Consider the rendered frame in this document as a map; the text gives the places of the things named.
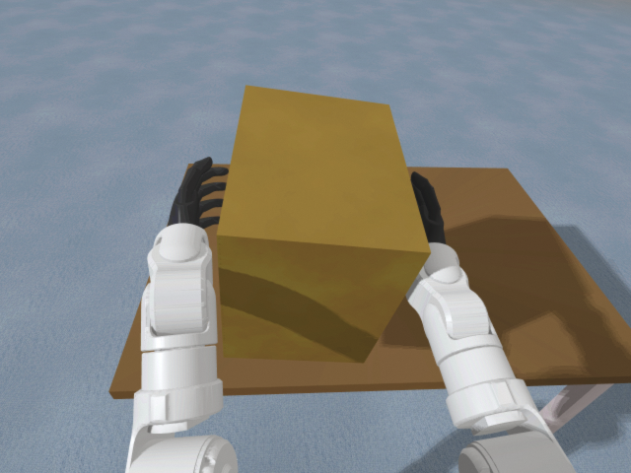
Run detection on robot right forearm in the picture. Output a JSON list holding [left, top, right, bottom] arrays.
[[406, 242, 576, 473]]

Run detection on table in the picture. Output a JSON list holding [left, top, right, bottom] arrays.
[[109, 164, 631, 434]]

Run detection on right robot upper arm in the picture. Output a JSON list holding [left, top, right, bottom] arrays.
[[458, 431, 574, 473]]

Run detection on left robot upper arm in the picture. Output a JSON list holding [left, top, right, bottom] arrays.
[[128, 435, 239, 473]]

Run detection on robot right hand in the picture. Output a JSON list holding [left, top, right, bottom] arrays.
[[410, 171, 446, 244]]

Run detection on robot left forearm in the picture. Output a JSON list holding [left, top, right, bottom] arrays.
[[125, 223, 224, 473]]

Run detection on carton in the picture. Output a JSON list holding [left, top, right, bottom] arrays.
[[217, 85, 431, 364]]

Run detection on robot left hand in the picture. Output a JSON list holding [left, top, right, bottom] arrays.
[[168, 157, 229, 229]]

